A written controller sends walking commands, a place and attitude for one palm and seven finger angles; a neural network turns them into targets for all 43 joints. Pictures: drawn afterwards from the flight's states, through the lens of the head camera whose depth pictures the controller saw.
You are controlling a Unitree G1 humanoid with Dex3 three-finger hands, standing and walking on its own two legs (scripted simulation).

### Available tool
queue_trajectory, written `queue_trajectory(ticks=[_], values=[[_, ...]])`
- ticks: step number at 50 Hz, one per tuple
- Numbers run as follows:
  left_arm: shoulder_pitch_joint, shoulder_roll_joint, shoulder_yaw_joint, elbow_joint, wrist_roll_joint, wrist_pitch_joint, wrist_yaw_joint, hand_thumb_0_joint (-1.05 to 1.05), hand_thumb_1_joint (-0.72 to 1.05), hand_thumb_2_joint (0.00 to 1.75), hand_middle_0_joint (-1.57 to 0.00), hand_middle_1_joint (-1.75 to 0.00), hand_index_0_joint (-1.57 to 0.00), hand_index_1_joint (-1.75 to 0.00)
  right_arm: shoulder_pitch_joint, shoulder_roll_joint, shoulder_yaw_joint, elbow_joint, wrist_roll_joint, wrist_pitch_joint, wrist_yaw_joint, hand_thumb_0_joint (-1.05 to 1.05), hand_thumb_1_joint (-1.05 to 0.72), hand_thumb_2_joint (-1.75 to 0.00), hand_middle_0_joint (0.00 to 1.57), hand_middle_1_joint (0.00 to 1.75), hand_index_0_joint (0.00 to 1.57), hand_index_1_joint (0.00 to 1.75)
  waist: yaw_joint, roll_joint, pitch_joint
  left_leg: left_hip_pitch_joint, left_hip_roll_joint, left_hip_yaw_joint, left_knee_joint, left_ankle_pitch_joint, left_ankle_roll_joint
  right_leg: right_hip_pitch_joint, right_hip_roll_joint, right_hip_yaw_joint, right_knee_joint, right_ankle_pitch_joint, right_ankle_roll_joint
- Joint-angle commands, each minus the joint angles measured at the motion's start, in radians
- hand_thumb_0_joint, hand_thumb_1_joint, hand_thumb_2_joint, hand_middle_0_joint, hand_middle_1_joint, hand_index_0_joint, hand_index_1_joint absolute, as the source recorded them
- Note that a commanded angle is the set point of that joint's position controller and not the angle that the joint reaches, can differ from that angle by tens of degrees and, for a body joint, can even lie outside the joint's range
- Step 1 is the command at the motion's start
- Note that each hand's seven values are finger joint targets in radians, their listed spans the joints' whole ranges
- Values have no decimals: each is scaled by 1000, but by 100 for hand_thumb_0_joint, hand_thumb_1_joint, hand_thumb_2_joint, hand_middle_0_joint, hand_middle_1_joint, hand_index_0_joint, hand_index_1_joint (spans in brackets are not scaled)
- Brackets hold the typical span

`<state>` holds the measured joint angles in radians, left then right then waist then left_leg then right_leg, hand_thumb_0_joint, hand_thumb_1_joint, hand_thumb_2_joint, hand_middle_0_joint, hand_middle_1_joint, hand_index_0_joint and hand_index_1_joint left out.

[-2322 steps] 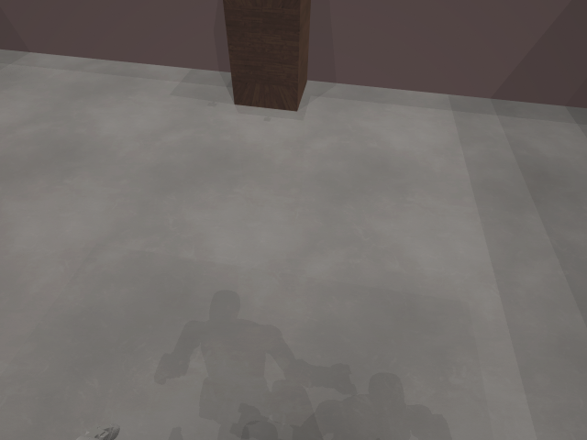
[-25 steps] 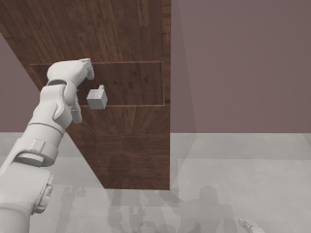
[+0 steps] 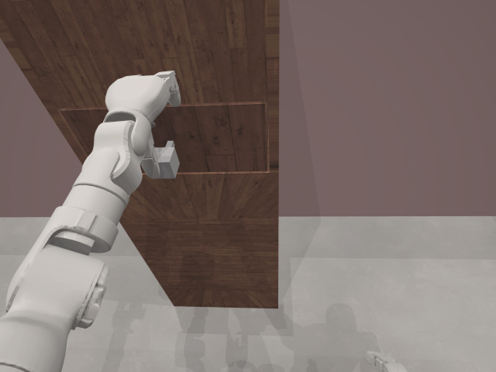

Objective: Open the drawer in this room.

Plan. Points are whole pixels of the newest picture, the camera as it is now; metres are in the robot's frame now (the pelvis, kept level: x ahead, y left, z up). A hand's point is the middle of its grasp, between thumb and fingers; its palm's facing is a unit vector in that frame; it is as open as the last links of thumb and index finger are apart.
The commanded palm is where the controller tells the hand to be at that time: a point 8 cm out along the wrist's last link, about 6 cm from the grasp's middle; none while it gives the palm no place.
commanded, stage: lower the fingers behind the handle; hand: left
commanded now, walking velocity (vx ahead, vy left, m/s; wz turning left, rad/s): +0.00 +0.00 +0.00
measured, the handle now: (166, 155) +0.49 +0.17 +0.10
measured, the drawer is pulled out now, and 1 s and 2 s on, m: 0.00 0.00 0.00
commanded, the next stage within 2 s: close the thumb around the handle in 1.70 s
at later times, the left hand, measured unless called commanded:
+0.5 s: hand (146, 144) +0.45 +0.18 +0.16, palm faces +0.09 -0.04 -1.00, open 13.8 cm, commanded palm +0.41 +0.19 +0.20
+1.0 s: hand (157, 168) +0.44 +0.18 +0.11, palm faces +0.01 -0.05 -1.00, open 13.9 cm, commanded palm +0.42 +0.19 +0.17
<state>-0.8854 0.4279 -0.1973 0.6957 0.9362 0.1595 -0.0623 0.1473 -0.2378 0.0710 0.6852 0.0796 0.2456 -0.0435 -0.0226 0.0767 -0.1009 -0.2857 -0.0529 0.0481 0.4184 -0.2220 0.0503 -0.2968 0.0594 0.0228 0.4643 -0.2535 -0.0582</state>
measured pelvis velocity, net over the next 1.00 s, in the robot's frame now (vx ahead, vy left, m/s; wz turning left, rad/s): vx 0.01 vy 0.00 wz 0.03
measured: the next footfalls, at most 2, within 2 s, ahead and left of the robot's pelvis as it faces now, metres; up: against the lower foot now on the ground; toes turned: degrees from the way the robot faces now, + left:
none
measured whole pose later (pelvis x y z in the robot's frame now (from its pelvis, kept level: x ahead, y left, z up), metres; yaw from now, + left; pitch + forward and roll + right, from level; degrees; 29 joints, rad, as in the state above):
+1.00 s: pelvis +0.01 +0.00 -0.01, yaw +2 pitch +8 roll +0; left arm -0.72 0.39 -0.24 0.64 0.94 0.06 0.05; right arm 0.21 -0.27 -0.03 0.68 0.06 0.22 -0.03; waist 0.00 0.06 -0.10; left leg -0.39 -0.06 0.02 0.53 -0.28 0.06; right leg -0.38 0.05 -0.01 0.55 -0.31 -0.06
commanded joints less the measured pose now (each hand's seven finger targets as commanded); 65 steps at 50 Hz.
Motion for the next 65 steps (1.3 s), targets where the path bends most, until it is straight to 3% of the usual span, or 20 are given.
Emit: queue_trajectory(ticks=[1,3,6,8,9,10,13,18,22,25,27,31,37,38,40,45,51,54,56,65], values=[[-257,309,112,-91,10,30,-53,0,-50,30,-30,-120,-30,-120,-83,-160,-66,-173,-1,-36,-20,0,-90,-90,20,30,20,30,35,-227,-194,-16,34,-15,-18,181,1,201,-81,30,-55,276,37],[-287,277,93,-242,-9,-27,-78,0,-50,30,-30,-120,-30,-120,-76,-160,-84,-205,-4,-47,-24,0,-90,-90,20,30,20,30,27,-191,-248,36,32,-24,-6,215,12,212,-84,32,-49,313,30],[-405,228,48,-524,-40,-146,-77,0,-50,30,-30,-120,-30,-120,-62,-140,-108,-218,-12,-82,-25,0,-90,-90,20,30,20,30,3,-51,-348,182,25,-43,33,296,23,163,-68,40,-34,357,20],[-424,220,39,-610,-66,-203,-58,0,-50,30,-30,-120,-30,-120,-27,-134,-116,-202,-18,-99,-25,0,-90,-90,20,30,20,30,-9,4,-369,238,21,-57,52,350,17,121,-59,33,-34,354,13],[-409,240,69,-592,-69,-217,-38,0,-50,30,-30,-120,-30,-120,-18,-132,-121,-182,-16,-103,-25,0,-90,-90,20,30,20,30,-9,22,-353,243,22,-63,56,346,11,87,-49,29,-34,328,12],[-417,201,42,-552,-78,-224,-19,0,-50,30,-30,-120,-30,-120,-7,-129,-119,-166,-14,-106,-24,0,-90,-90,20,30,20,30,-19,12,-310,234,21,-67,54,317,4,44,-45,17,-39,287,11],[-423,225,87,-442,-101,-214,53,0,-50,30,-30,-120,-30,-120,9,-138,-117,-124,-8,-114,-14,0,-90,-90,20,30,20,30,-8,-28,-242,183,23,-68,37,239,-10,8,-42,0,-53,190,8],[-411,237,127,-246,-48,-116,154,0,-50,30,-30,-120,-30,-120,-14,-145,-107,-87,-13,-107,7,0,-90,-90,20,30,20,30,30,-81,-290,105,26,-55,27,251,-25,61,-43,-6,-25,201,2],[-354,203,96,-146,11,-20,142,0,-50,30,-30,-120,-30,-120,-30,-149,-102,-99,-19,-81,17,0,-90,-90,20,30,20,30,36,-109,-328,77,35,-41,36,300,-21,107,-49,-1,0,284,7],[-265,159,53,-153,17,13,78,0,-50,30,-30,-120,-30,-120,-34,-156,-105,-138,-17,-59,20,0,-90,-90,20,30,20,30,25,-159,-338,66,37,-40,48,330,-9,140,-56,5,8,359,14],[-229,144,39,-203,9,1,35,0,-50,30,-30,-120,-30,-120,-36,-157,-110,-160,-15,-48,17,0,-90,-90,20,30,20,30,18,-182,-326,73,35,-40,51,330,-1,136,-57,7,7,376,19],[-229,143,31,-217,-1,-38,-5,0,-50,30,-30,-120,-30,-120,-28,-154,-103,-166,-12,-40,8,0,-90,-90,20,30,20,30,6,-180,-217,52,31,-48,50,263,0,67,-53,5,-7,306,17],[-371,225,108,-374,2,-185,81,0,-50,30,-30,-120,-30,-120,12,-127,-120,-154,-27,-71,-12,0,-90,-90,20,30,20,30,13,-38,-337,133,26,-59,84,318,-3,54,-40,14,23,300,3],[-353,239,124,-371,7,-185,101,0,-50,30,-30,-120,-30,-120,23,-131,-124,-148,-31,-71,-9,0,-90,-90,20,30,20,30,23,-27,-358,133,26,-56,89,344,-9,65,-40,11,27,307,0],[-337,145,62,-321,-3,-173,123,0,-50,30,-30,-120,-30,-120,27,-123,-123,-139,-24,-75,-2,0,-90,-90,20,30,20,30,6,-38,-322,130,29,-58,95,340,-14,13,-34,-1,31,292,2],[-318,110,43,-278,-4,-127,155,0,-50,30,-30,-120,-30,-120,38,-137,-136,-120,-26,-72,15,0,-90,-90,20,30,20,30,-2,-67,-348,136,35,-57,109,369,-18,0,-31,-6,40,314,4],[-263,165,90,-189,14,-89,147,0,-50,30,-30,-120,-30,-120,28,-145,-127,-125,-25,-53,5,0,-90,-90,20,30,20,30,9,-161,-324,35,23,-41,103,306,-1,74,-42,10,39,360,13],[-280,212,122,-224,28,-113,147,0,-50,30,-30,-120,-30,-120,23,-143,-125,-135,-28,-49,-2,0,-90,-90,20,30,20,30,19,-109,-352,34,21,-39,106,331,0,97,-44,17,53,392,9],[-286,179,96,-256,34,-134,153,0,-50,30,-30,-120,-30,-120,29,-134,-129,-139,-29,-52,-3,0,-90,-90,20,30,20,30,11,-67,-361,66,23,-39,117,363,-2,70,-39,15,57,396,6],[-244,146,91,-221,38,-151,199,0,-50,30,-30,-120,-30,-120,56,-131,-140,-125,-33,-57,2,0,-90,-90,20,30,20,30,0,-90,-355,53,24,-36,132,341,-4,32,-33,13,64,373,9]])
